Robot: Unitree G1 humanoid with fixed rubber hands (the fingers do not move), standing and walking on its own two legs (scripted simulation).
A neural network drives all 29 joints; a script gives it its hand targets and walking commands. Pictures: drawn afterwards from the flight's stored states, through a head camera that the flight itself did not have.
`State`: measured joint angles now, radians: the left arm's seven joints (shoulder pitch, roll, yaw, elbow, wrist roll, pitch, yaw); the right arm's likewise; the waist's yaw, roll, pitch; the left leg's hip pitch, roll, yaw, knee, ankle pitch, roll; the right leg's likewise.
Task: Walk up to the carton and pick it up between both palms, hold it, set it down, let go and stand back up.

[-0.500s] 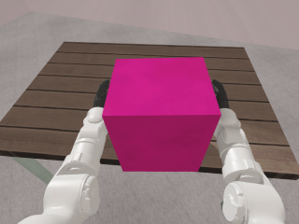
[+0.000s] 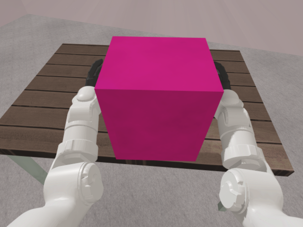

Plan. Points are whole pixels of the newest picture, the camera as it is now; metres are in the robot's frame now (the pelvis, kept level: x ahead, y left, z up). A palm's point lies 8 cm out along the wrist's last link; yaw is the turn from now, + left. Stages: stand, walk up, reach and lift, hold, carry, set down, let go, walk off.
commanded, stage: reach and lift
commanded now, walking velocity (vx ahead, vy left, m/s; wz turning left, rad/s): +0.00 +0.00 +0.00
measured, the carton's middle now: (157, 103) +0.43 -0.01 +0.11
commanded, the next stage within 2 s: hold in 1.58 s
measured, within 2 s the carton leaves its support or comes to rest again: neither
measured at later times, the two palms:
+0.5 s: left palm (83, 100) +0.38 +0.16 +0.18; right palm (227, 105) +0.36 -0.17 +0.17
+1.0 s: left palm (73, 105) +0.35 +0.17 +0.19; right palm (227, 109) +0.34 -0.16 +0.18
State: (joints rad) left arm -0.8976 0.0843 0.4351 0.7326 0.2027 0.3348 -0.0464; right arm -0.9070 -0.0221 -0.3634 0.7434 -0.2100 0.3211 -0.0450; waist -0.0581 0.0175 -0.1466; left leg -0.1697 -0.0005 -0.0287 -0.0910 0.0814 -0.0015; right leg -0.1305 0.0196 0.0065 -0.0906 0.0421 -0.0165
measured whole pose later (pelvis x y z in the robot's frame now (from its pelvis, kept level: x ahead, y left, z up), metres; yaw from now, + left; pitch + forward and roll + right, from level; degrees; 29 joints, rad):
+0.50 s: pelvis -0.02 +0.01 +0.00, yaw -1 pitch +4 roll +0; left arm -0.70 0.01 0.38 0.35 0.21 0.58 -0.04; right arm -0.73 -0.08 -0.14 0.54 0.06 0.46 -0.13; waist -0.06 0.01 -0.12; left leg -0.10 -0.02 0.00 -0.03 0.06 0.02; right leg -0.05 0.00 0.03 -0.06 0.05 0.00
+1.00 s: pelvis -0.02 +0.01 +0.00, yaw -2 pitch +1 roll +0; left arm -0.59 -0.04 0.37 -0.01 0.23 0.80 -0.08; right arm -0.64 -0.09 -0.06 0.27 0.12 0.60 -0.15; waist -0.05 0.02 -0.05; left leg -0.02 -0.01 0.01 -0.05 0.06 0.02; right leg -0.01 0.01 0.04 -0.01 0.01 0.01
